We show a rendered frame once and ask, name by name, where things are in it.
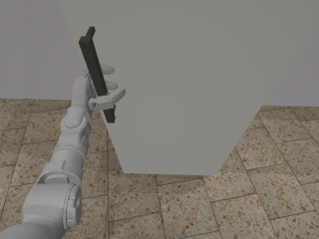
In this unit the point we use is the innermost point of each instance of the left robot forearm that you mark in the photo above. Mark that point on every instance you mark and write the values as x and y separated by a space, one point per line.
69 155

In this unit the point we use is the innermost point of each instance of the robot left upper arm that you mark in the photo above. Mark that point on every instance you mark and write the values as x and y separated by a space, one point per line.
50 211

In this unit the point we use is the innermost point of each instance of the left robot hand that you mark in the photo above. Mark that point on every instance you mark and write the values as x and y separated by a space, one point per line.
84 91

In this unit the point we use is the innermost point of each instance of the fridge door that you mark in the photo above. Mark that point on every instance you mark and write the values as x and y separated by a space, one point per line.
196 72

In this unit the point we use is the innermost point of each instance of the handle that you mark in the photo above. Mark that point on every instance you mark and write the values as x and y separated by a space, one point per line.
91 58

